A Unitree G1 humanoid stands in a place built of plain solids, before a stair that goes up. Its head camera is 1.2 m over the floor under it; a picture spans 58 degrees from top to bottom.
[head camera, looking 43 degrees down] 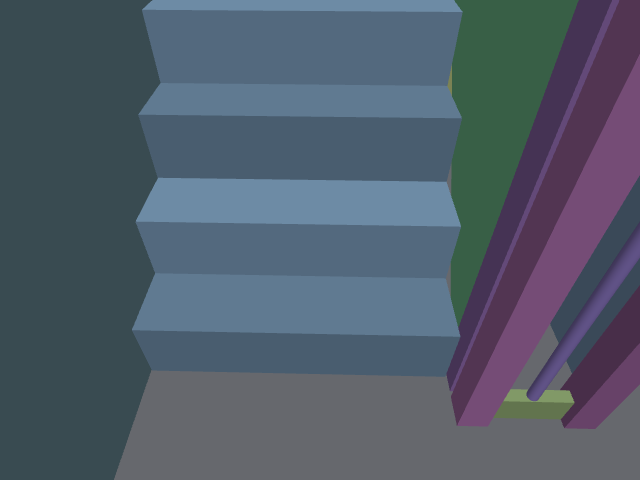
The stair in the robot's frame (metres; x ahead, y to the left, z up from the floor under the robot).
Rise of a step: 0.21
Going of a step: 0.21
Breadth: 0.90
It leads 1 degrees to the right of straight ahead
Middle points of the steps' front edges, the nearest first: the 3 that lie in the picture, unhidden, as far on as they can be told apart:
0.69 0.07 0.21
0.90 0.06 0.42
1.11 0.06 0.63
